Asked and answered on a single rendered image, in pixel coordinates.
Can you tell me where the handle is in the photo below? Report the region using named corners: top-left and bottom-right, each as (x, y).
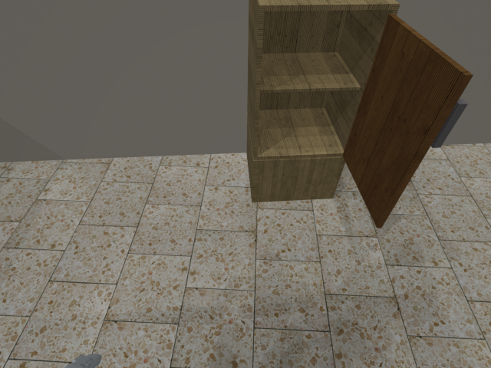
top-left (431, 99), bottom-right (468, 148)

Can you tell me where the cupboard door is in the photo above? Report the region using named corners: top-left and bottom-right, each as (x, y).
top-left (342, 14), bottom-right (473, 228)

